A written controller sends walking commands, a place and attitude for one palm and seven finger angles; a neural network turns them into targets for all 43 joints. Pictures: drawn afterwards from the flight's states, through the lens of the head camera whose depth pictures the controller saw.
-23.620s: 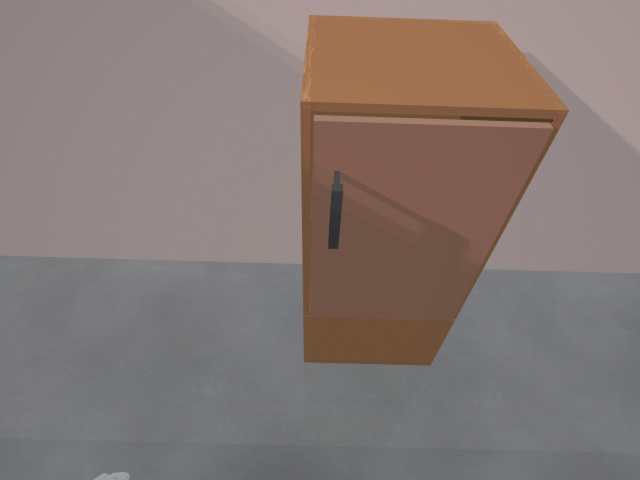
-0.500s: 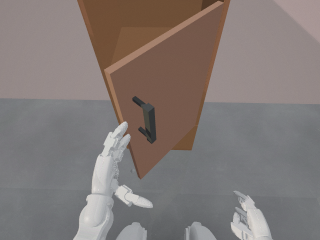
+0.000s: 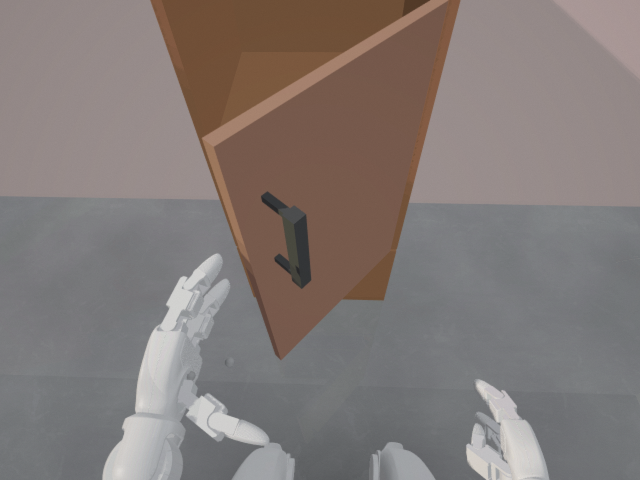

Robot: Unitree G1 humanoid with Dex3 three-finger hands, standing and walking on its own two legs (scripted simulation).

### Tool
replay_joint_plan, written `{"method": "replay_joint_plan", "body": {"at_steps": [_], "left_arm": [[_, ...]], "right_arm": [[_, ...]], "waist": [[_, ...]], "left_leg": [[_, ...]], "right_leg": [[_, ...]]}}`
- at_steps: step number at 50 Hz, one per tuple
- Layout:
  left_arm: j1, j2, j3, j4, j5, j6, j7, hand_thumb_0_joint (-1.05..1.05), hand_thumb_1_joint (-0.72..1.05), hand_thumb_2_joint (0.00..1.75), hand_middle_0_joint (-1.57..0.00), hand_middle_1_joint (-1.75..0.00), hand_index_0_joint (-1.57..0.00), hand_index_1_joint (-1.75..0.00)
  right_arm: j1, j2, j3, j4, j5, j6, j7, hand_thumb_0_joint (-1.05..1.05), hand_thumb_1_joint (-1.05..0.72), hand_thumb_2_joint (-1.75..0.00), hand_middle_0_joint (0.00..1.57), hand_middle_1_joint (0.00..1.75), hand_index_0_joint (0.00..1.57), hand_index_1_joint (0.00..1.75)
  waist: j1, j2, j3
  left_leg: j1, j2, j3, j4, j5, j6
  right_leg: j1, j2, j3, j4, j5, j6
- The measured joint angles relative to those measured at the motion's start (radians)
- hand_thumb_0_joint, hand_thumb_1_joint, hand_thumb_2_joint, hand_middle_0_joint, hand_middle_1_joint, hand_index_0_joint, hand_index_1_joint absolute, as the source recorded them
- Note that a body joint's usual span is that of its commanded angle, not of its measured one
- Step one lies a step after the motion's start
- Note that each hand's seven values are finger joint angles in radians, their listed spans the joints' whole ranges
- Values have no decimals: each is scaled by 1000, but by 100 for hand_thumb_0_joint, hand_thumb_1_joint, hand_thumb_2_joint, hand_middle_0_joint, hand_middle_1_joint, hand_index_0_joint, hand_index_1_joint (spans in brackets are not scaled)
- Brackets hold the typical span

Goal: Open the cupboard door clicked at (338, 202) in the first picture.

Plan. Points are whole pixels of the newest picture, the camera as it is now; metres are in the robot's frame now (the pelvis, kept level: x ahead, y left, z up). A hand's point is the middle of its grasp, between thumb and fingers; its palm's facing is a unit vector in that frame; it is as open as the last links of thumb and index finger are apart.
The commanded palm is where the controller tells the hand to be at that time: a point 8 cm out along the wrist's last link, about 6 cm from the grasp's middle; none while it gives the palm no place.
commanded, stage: draw the hand back to the body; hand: left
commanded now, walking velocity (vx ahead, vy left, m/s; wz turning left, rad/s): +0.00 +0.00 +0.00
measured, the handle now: (287, 242) +0.39 +0.07 +0.06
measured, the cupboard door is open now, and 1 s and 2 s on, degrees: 49 49 49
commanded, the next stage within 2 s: step back with the hand held close in 1.44 s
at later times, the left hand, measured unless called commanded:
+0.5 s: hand (111, 360) +0.21 +0.20 +0.14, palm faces +0.13 -0.95 -0.29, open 15.4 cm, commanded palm +0.18 +0.25 +0.16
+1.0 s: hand out of the picture +0.22 +0.27 +0.23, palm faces +0.41 -0.81 -0.42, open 9.8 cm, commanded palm +0.17 +0.32 +0.25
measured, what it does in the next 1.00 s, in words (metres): rises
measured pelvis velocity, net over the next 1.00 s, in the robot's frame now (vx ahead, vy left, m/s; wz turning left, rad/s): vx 0.03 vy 0.02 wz -0.02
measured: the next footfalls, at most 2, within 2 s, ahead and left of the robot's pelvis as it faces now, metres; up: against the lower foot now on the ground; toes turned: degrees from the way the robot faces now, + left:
none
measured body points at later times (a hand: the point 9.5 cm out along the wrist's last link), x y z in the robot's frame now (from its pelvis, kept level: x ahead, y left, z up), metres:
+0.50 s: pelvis +0.02 +0.01 +0.05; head +0.02 +0.00 +0.50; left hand +0.20 +0.25 +0.15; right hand +0.20 -0.21 -0.02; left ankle +0.00 +0.13 -0.65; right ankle +0.03 -0.10 -0.65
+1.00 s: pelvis +0.03 +0.02 +0.09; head +0.00 +0.00 +0.54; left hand +0.19 +0.31 +0.25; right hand +0.21 -0.19 +0.01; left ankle +0.00 +0.13 -0.65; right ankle +0.03 -0.10 -0.65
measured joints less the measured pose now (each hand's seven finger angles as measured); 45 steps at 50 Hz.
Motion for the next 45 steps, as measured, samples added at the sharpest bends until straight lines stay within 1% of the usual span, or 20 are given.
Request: {"method": "replay_joint_plan", "body": {"at_steps": [3,6,15,19,20,21,23,25,27,30,34,40,45], "left_arm": [[37,15,28,-46,-17,26,1,-1,-50,30,-15,-30,-16,-30],[71,26,57,-74,-38,42,-12,-1,-50,30,-15,-30,-16,-30],[130,67,126,-119,-99,79,-86,-1,-50,30,-15,-30,-16,-30],[147,85,163,-143,-127,95,-110,-1,-47,32,-15,-30,-16,-30],[148,100,166,-151,-96,110,-89,-1,-45,32,-15,-30,-16,-30],[151,118,165,-163,-60,135,-55,-1,-43,33,-15,-30,-16,-30],[166,143,159,-187,-2,187,14,-1,-39,35,-15,-30,-16,-30],[186,155,155,-210,35,226,66,-1,-34,37,-16,-30,-16,-30],[201,162,154,-224,56,250,100,-1,-28,39,-16,-30,-17,-30],[199,166,163,-226,73,265,132,-1,-19,43,-16,-30,-17,-30],[179,169,193,-215,82,269,153,-1,-6,49,-17,-30,-18,-30],[154,176,245,-225,82,258,159,0,15,58,-18,-30,-18,-30],[135,190,298,-231,78,246,155,0,32,65,-18,-30,-19,-30]], "right_arm": [[15,5,9,-6,8,5,-5,1,-90,-90,20,30,20,30],[31,3,20,-12,13,2,-11,1,-90,-90,20,30,20,30],[40,-24,22,-10,24,-29,-25,1,-90,-90,20,30,20,30],[36,-28,20,-3,30,-43,-31,1,-90,-90,20,30,20,30],[36,-26,20,2,28,-43,-37,1,-90,-90,20,30,20,30],[33,-23,21,9,25,-38,-46,1,-90,-90,20,30,20,30],[28,-18,23,21,20,-29,-59,1,-90,-90,20,30,20,30],[25,-14,28,32,17,-23,-68,1,-90,-90,20,30,20,30],[22,-11,34,45,13,-21,-74,1,-90,-90,20,30,20,30],[16,-7,44,68,10,-24,-79,1,-90,-90,20,30,20,30],[3,-3,54,102,6,-32,-80,1,-90,-90,20,30,20,30],[-16,1,58,144,-2,-50,-71,1,-90,-90,20,30,20,30],[-33,0,50,166,-8,-54,-61,1,-90,-90,20,30,20,30]], "waist": [[-1,4,1],[-2,9,1],[2,13,7],[7,14,10],[13,11,11],[17,9,15],[19,12,23],[21,18,31],[24,21,41],[31,25,61],[40,29,89],[49,29,118],[57,28,136]], "left_leg": [[50,2,3,-42,13,1],[95,2,0,-85,28,3],[189,4,-5,-154,48,7],[229,6,-7,-178,53,10],[243,5,-4,-188,55,11],[264,5,-2,-205,60,11],[311,2,1,-248,77,12],[360,0,6,-295,95,19],[408,-3,11,-343,114,23],[477,-7,15,-408,142,27],[559,-12,20,-488,176,32],[662,-16,26,-591,221,35],[721,-16,31,-657,250,34]], "right_leg": [[49,3,3,-41,13,2],[97,5,0,-87,28,4],[199,9,-5,-169,53,10],[243,11,-6,-200,61,13],[257,11,-4,-209,63,14],[276,11,-1,-224,68,15],[322,10,2,-265,83,18],[370,9,6,-312,102,22],[417,7,11,-357,121,27],[485,5,15,-421,148,31],[565,2,20,-497,181,36],[665,0,26,-595,224,41],[719,2,31,-657,252,41]]}}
